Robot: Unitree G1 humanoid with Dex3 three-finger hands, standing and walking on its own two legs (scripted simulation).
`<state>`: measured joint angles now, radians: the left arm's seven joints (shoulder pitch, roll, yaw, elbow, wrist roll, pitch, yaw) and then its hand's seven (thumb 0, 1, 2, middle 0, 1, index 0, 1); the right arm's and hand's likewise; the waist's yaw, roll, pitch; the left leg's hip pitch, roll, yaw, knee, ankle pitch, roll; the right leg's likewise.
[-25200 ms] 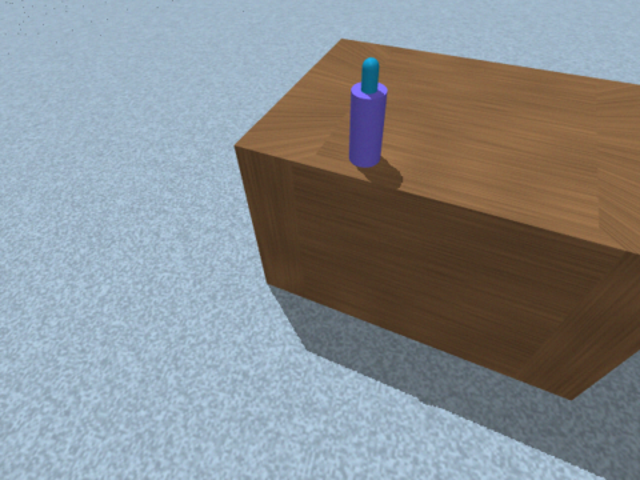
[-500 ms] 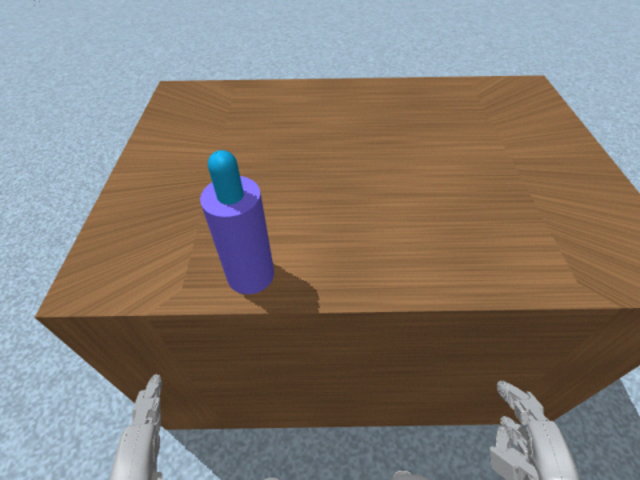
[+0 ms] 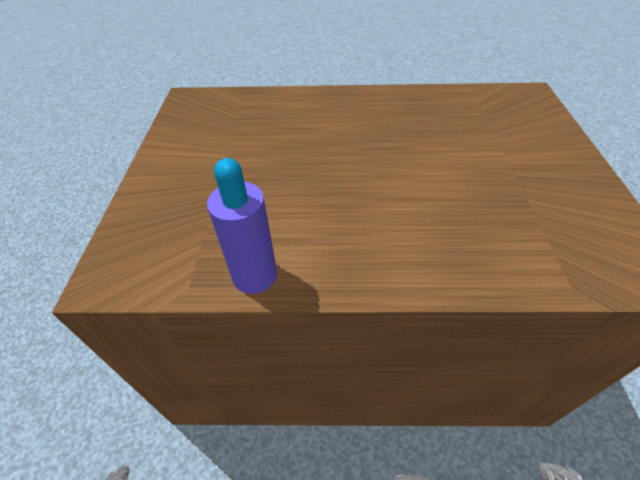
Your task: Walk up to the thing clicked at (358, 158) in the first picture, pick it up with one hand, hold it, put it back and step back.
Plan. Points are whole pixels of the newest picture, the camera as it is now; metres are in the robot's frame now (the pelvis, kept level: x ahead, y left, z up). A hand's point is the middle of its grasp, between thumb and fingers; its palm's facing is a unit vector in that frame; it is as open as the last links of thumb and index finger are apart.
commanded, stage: stand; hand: left
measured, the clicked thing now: (242, 227) +0.46 +0.15 +0.04
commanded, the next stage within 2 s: none
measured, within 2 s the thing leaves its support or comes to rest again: neither
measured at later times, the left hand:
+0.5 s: hand out of the picture +0.05 +0.25 -0.12, palm faces +0.00 -0.94 -0.34, open 9.2 cm
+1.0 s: hand out of the picture +0.06 +0.26 -0.12, palm faces -0.02 -0.94 -0.34, open 7.4 cm
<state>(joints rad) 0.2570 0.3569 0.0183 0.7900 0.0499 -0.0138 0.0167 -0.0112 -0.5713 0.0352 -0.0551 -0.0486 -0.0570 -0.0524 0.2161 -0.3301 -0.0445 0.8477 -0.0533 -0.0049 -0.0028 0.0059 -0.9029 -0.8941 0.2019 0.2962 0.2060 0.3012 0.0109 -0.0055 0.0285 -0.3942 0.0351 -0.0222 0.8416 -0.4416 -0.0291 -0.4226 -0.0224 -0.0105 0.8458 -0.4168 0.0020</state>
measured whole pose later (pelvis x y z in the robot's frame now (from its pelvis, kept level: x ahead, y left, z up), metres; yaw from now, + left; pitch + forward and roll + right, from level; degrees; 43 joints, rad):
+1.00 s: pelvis +0.00 +0.01 +0.04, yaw +0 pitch -3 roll +0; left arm 0.10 0.33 0.00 1.19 0.02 -0.02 0.00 0.00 0.90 0.90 -0.21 -0.30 -0.21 -0.30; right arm 0.13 -0.33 0.00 1.15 -0.02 -0.01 0.00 0.00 -0.90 -0.89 0.20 0.30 0.21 0.30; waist 0.01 0.00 0.06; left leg -0.10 0.03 0.00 0.36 -0.20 -0.02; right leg -0.13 -0.03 0.00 0.37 -0.17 0.02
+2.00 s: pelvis +0.01 +0.01 +0.05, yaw -1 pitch -3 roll +0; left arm 0.11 0.34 0.00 1.16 0.01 -0.01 0.00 0.00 0.90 0.90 -0.21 -0.30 -0.21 -0.30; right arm 0.13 -0.34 0.00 1.15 -0.02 -0.01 0.00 0.00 -0.90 -0.89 0.20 0.30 0.21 0.30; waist 0.00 0.00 0.05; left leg -0.09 0.03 0.01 0.33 -0.20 -0.02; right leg -0.12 -0.03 0.01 0.33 -0.17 0.03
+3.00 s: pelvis -0.06 +0.04 +0.01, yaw -1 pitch -1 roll +0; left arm 0.02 0.41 0.05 0.88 0.03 0.06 0.02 0.00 0.90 0.90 -0.21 -0.30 -0.21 -0.30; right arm 0.14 -0.40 -0.07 0.94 -0.03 0.03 0.01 0.00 -0.91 -0.89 0.20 0.30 0.20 0.30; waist -0.01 -0.05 0.17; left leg -0.27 -0.04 -0.01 0.72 -0.44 0.02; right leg -0.47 -0.05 0.07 0.76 -0.33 0.01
